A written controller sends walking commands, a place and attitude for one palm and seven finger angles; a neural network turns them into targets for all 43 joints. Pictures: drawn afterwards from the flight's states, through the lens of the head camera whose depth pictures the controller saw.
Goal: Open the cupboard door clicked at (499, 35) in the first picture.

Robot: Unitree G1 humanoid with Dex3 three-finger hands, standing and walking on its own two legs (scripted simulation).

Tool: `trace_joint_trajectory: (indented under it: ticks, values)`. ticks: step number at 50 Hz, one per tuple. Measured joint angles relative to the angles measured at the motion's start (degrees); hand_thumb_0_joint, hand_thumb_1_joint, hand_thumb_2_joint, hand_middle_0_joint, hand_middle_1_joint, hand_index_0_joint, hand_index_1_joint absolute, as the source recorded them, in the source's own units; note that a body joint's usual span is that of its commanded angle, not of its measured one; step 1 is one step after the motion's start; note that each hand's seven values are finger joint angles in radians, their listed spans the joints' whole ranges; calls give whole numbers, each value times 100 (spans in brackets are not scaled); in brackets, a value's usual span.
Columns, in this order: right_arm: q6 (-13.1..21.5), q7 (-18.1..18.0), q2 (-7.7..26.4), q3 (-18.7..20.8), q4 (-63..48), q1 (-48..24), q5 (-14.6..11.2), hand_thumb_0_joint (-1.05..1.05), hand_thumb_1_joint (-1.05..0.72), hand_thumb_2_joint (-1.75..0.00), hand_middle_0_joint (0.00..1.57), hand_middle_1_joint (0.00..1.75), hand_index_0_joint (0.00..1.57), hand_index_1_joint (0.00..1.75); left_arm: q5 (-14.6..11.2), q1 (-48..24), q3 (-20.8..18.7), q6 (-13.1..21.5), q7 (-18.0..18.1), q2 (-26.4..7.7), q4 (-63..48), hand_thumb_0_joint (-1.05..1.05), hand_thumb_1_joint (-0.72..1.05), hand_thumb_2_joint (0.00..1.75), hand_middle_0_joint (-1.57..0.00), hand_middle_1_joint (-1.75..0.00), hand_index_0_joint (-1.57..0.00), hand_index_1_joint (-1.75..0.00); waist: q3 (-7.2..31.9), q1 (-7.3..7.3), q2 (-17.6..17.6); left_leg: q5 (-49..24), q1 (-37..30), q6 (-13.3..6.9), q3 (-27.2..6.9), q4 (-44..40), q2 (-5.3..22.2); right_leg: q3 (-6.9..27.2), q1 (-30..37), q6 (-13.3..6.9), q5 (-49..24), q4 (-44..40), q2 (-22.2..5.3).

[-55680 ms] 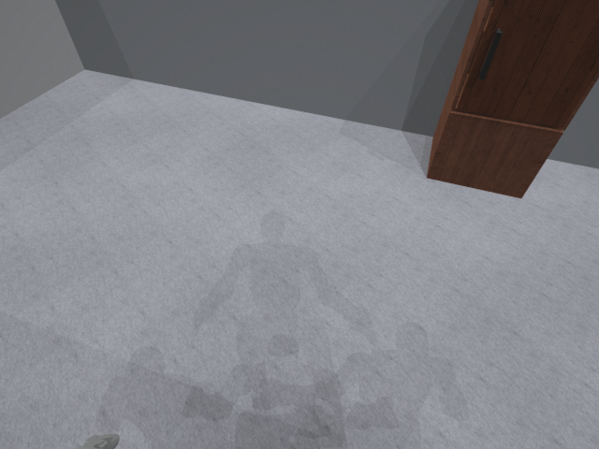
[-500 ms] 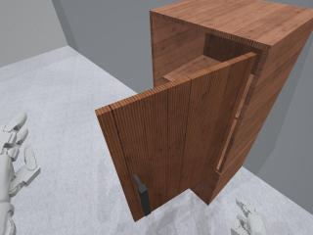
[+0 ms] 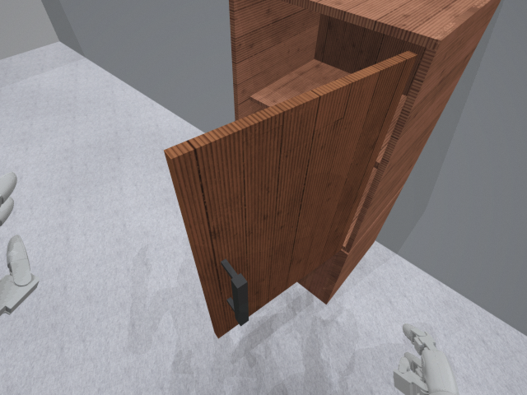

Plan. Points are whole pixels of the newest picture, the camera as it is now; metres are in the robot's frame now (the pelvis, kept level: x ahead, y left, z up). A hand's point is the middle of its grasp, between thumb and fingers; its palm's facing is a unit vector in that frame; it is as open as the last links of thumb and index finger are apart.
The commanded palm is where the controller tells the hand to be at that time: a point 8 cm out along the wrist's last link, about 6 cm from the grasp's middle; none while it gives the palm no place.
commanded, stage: step back with the hand held close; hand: left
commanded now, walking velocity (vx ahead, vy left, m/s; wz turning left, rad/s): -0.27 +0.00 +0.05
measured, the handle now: (234, 294) +0.31 +0.07 -0.09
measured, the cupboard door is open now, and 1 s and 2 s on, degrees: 78 78 78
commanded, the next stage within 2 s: stop stepping back and stand still in 0.74 s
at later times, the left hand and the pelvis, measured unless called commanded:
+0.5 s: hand out of the picture +0.07 +0.29 +0.16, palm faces +0.51 -0.74 -0.43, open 7.4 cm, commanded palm +0.01 +0.33 +0.18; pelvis -0.10 +0.02 -0.02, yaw +6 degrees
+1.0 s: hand out of the picture -0.03 +0.26 +0.18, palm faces +0.32 -0.85 -0.42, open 7.4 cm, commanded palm -0.09 +0.31 +0.18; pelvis -0.25 +0.03 -0.03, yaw -5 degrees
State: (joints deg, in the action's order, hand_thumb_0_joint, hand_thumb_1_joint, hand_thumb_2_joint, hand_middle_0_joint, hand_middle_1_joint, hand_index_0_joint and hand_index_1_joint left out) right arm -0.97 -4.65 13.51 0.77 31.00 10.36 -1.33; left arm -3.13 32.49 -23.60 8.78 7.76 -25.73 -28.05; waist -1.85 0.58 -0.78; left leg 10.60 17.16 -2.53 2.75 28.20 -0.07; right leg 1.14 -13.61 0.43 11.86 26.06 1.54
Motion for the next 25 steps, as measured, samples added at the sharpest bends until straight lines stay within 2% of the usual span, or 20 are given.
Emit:
trace_joint_trajectory:
  ticks: [8,11,14,16,18,21,23,25]
  values:
    - [280,-18,-33,-63,24,166,32,2,-90,-90,21,30,20,30,181,-44,-39,185,51,171,-10,2,89,90,-21,-30,-21,-31,-61,-61,-39,-24,432,-121,-92,428,-17,-81,-328,88,-91,299,1]
    - [405,-21,-93,-81,58,236,55,2,-90,-90,21,30,20,30,252,-189,-92,233,60,178,-27,2,89,90,-21,-30,-21,-31,-125,-36,11,23,595,-159,-130,620,-58,74,-458,104,20,612,98]
    - [517,-6,-138,-75,115,313,79,2,-90,-90,21,30,20,30,301,-389,-131,278,43,175,-34,2,89,90,-21,-30,-21,-31,-139,37,3,42,827,-190,-112,819,-18,213,-420,77,433,1025,208]
    - [559,33,-160,-71,173,276,81,2,-90,-90,21,30,20,30,253,-404,-194,323,44,204,-103,2,89,90,-21,-30,-21,-31,-164,15,-13,34,980,-152,-60,905,43,233,-446,52,574,1041,233]
    - [579,87,-178,-62,262,184,98,2,-90,-90,21,30,20,30,190,-271,-237,371,61,258,-215,2,89,90,-21,-30,-21,-31,-204,-35,-23,242,1067,-57,-54,966,68,224,-521,31,405,1015,243]
    - [565,159,-180,-20,400,119,122,2,-90,-90,21,30,20,30,158,-87,-116,395,107,314,-361,2,89,90,-21,-30,-21,-31,-161,-132,44,770,1134,173,-102,1187,-36,292,-556,63,214,857,187]
    - [526,164,-171,-7,479,95,137,2,-90,-90,21,30,20,30,172,-61,-34,397,132,291,-394,2,89,90,-21,-30,-21,-31,-72,-165,114,785,938,247,-116,1119,-97,358,-587,119,93,745,144]
    - [498,124,-143,-3,456,57,114,2,-90,-90,21,30,20,30,169,-205,-7,379,131,210,-388,2,89,90,-21,-30,-21,-31,-63,-137,139,49,838,87,-104,701,-110,348,-653,195,-14,688,114]
